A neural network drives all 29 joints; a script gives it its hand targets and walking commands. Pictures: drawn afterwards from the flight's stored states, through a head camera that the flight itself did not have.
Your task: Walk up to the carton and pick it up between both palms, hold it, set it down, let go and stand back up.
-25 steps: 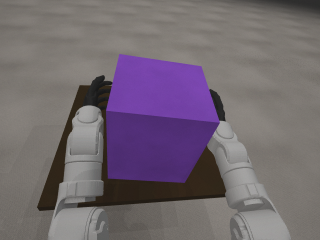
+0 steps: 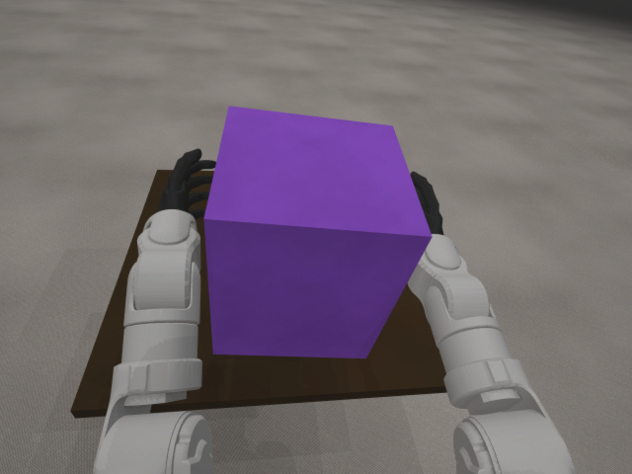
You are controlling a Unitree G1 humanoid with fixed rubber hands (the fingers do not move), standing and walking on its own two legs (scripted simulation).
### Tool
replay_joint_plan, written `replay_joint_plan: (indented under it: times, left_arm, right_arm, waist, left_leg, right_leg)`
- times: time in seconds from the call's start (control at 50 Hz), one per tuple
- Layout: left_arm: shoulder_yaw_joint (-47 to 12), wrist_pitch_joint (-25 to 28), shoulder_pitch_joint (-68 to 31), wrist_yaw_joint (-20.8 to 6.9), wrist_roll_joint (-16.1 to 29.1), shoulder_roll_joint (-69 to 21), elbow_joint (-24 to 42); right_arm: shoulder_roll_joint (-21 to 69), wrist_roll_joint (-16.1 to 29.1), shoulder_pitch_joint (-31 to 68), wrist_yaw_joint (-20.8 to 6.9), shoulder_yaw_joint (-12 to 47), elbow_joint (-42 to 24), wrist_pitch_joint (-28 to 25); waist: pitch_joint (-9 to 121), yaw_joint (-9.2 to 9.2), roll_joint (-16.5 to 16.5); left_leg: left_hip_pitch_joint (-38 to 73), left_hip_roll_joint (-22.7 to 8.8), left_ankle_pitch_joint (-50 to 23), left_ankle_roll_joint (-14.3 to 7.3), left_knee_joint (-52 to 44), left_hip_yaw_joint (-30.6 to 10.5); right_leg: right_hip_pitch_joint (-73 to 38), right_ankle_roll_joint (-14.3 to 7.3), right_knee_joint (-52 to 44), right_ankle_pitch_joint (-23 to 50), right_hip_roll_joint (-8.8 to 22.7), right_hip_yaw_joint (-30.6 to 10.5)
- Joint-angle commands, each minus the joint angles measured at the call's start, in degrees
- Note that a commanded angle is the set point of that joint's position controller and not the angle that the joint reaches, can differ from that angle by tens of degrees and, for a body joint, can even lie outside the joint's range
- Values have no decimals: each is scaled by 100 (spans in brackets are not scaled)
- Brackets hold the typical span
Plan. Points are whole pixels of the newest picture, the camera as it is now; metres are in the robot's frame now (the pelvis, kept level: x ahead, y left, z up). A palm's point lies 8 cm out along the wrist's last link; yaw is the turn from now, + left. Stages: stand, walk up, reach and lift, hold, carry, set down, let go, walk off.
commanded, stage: hold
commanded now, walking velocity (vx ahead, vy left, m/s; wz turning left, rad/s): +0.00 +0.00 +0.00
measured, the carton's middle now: (302, 241) +0.38 +0.00 +0.14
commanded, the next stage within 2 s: set down in 1.10 s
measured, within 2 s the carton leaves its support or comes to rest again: neither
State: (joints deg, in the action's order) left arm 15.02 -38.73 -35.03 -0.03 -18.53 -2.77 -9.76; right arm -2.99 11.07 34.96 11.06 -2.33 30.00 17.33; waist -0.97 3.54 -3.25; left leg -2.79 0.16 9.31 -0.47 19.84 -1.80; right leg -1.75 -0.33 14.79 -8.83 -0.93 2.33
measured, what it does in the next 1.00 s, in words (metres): stands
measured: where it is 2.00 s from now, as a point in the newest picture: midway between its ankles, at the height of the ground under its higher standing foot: outside the picture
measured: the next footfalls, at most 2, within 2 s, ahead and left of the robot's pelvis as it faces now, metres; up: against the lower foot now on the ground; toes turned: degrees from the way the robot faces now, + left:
none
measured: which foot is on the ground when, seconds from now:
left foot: down 0.00-1.00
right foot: down 0.00-1.00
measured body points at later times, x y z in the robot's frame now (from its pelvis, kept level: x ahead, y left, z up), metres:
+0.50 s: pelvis +0.00 +0.00 +0.00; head -0.05 +0.03 +0.45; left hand +0.38 +0.15 +0.19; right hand +0.37 -0.15 +0.17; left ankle +0.03 +0.11 -0.75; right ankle +0.00 -0.11 -0.75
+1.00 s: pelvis +0.00 +0.00 +0.00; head -0.04 +0.03 +0.45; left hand +0.38 +0.15 +0.18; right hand +0.37 -0.15 +0.16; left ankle +0.03 +0.11 -0.75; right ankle +0.00 -0.11 -0.75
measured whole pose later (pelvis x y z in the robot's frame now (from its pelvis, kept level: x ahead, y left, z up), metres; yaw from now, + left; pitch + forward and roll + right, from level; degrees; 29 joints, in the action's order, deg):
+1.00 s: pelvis +0.00 +0.00 +0.00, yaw +0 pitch -7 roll -1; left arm 14.8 -37.1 -35.9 -0.3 -18.8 -2.6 -12.0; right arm -2.6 9.8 34.3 10.8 -3.1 31.0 15.3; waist -0.8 3.4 -2.9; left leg -4.0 0.2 8.7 -0.7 19.6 -1.5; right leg -0.6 -0.3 14.3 -8.1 -0.9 2.3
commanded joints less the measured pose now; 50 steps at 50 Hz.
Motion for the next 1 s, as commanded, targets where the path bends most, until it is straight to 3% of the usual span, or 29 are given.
replay_joint_plan:
  times: [0.0, 0.24, 0.5, 0.52, 0.6, 0.66, 0.8, 0.98]
  left_arm:
    - [-2802, 367, -3353, -834, 941, -3362, 550]
    - [-2727, 321, -3375, -823, 916, -3371, 434]
    - [-2728, 336, -3387, -837, 910, -3364, 444]
    - [-2530, 320, -3362, -883, 727, -3255, -12]
    - [-2629, 425, -3362, -899, 770, -3346, 245]
    - [-2714, 487, -3274, -859, 840, -3371, 355]
    - [-2654, 465, -3331, -818, 779, -3352, 242]
    - [-2759, 478, -3321, -781, 864, -3452, 218]
  right_arm:
    - [3463, 415, 5083, -473, 2373, -2049, -488]
    - [3421, 346, 5122, -507, 2256, -1940, -482]
    - [3429, 357, 5126, -498, 2262, -1941, -501]
    - [3378, 157, 4997, -482, 2016, -1596, -494]
    - [3423, 183, 5087, -515, 2107, -1849, -680]
    - [3467, 260, 5115, -493, 2310, -2053, -738]
    - [3441, 201, 5123, -542, 2242, -1905, -763]
    - [3443, 186, 5187, -531, 2217, -1973, -776]
  waist:
    - [2252, 18, 408]
    - [2187, -1, 376]
    - [2230, 26, 404]
    - [1803, 174, 354]
    - [2233, 126, 476]
    - [2469, 90, 389]
    - [2181, -1, 378]
    - [2344, 68, 407]
  left_leg:
    - [927, 183, -1616, 148, -30, 175]
    - [908, 151, -1372, 106, -105, 214]
    - [927, 166, -1482, 125, -69, 203]
    - [797, 157, -1199, 77, -151, 203]
    - [972, 141, -1565, 128, -50, 184]
    - [1090, 153, -1911, 129, 67, 153]
    - [919, 117, -1451, 57, -92, 186]
    - [981, 120, -1520, 73, -44, 173]
  right_leg:
    - [-190, 251, -49, 1204, -229, 137]
    - [-69, 216, -108, 872, -227, 125]
    - [-133, 233, -82, 1020, -223, 137]
    - [35, 263, -211, 782, -143, 145]
    - [-108, 227, -140, 1049, -180, 192]
    - [-205, 263, -84, 1397, -208, 201]
    - [3, 196, -178, 759, -194, 192]
    - [13, 211, -162, 878, -196, 179]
